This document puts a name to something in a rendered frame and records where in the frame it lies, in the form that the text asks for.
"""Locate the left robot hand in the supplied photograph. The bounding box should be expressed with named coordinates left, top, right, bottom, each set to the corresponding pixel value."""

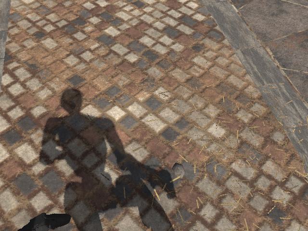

left=17, top=213, right=71, bottom=231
